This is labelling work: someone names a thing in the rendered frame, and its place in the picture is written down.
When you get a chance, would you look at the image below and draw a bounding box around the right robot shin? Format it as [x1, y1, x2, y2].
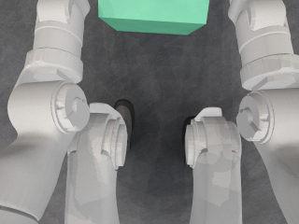
[190, 106, 242, 168]

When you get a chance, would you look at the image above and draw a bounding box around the left robot foot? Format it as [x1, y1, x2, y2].
[113, 99, 135, 156]

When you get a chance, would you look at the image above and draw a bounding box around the robot right forearm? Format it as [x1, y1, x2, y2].
[228, 0, 299, 91]

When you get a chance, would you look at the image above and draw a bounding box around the carton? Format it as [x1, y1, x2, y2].
[98, 0, 209, 35]

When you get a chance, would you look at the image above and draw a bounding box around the right robot upper arm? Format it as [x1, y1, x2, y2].
[235, 88, 299, 224]

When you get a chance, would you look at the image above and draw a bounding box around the robot left forearm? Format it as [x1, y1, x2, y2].
[7, 0, 91, 113]

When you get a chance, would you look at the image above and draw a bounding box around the left robot upper arm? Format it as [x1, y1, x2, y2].
[0, 80, 91, 224]

